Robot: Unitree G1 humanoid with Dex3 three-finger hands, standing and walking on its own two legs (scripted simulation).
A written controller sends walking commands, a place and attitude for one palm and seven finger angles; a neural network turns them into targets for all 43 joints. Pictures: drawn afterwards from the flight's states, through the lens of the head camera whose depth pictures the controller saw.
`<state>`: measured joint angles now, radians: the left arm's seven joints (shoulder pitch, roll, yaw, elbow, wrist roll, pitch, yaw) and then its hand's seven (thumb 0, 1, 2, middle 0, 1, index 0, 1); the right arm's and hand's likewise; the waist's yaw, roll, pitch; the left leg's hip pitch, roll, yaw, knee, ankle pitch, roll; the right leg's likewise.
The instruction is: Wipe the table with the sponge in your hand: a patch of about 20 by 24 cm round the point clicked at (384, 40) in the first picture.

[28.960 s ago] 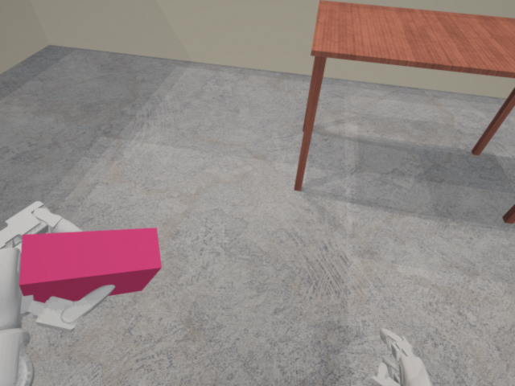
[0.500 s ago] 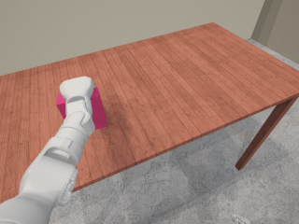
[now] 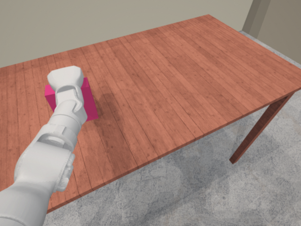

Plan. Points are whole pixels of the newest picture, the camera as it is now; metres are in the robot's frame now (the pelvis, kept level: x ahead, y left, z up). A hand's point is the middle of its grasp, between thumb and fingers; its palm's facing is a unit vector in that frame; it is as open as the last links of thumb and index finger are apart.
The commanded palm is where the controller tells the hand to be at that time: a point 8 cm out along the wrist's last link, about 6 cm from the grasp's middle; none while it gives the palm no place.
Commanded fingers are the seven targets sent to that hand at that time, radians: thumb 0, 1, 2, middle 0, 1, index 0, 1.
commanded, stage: wipe back along the third lane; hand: left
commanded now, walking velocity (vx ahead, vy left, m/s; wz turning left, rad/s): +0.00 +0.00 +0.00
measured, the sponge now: (76, 108) +0.45 +0.23 +0.05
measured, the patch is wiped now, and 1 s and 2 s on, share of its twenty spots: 1.00 1.00 1.00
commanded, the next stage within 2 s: slide back across to the middle lane in 1.72 s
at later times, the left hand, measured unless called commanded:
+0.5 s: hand (73, 97) +0.45 +0.22 +0.10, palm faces +0.00 -0.02 -1.00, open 9.2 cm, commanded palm +0.41 +0.20 +0.13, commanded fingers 0.00 0.10 1.30 -1.20 -1.60 -1.20 -1.60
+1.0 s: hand (77, 111) +0.40 +0.19 +0.10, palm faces +0.05 -0.05 -1.00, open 9.2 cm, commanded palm +0.35 +0.17 +0.13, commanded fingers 0.00 0.10 1.30 -1.20 -1.60 -1.20 -1.60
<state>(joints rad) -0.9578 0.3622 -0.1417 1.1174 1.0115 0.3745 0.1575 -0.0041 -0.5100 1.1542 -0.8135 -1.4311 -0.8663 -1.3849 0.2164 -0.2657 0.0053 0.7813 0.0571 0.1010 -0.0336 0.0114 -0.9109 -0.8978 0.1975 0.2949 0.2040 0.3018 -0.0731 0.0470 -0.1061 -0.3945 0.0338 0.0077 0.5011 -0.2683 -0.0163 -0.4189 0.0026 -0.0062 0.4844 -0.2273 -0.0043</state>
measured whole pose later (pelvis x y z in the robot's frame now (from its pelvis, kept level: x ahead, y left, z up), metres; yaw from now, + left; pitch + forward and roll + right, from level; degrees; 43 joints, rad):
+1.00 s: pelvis +0.03 +0.00 +0.00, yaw +2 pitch +3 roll +0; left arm -0.54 0.22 -0.40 0.46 0.98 0.66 0.09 0.00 -0.44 1.12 -0.75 -1.49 -0.80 -1.45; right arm -0.01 -0.25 0.04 0.65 0.09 0.23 0.03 0.01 -0.91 -0.90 0.20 0.29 0.20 0.30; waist 0.06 0.07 -0.12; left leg -0.23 0.02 -0.02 0.50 -0.32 -0.01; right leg -0.25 -0.01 -0.03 0.49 -0.30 0.00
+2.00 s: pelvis +0.01 -0.01 +0.00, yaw +0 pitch -1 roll +1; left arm -0.23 0.25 -0.40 0.04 0.96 0.68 0.08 0.03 -0.42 1.10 -0.74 -1.49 -0.80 -1.45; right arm -0.02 -0.25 0.05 0.63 0.09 0.23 0.05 0.02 -0.91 -0.90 0.20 0.29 0.20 0.30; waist 0.08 0.09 -0.08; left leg -0.16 0.04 0.00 0.49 -0.31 -0.03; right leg -0.21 0.00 -0.01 0.54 -0.30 -0.02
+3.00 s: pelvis -0.01 -0.02 +0.00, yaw +1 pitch -1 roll +1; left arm -0.29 0.42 -0.19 0.23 0.95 0.48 -0.03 -0.04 -0.48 1.12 -0.81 -1.42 -0.86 -1.38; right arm 0.05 -0.28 0.05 0.66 0.07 0.12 -0.06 0.02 -0.91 -0.90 0.20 0.30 0.20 0.30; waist 0.06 0.09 -0.04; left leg -0.18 0.04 -0.01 0.45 -0.26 -0.03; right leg -0.22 0.01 -0.02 0.49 -0.25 -0.03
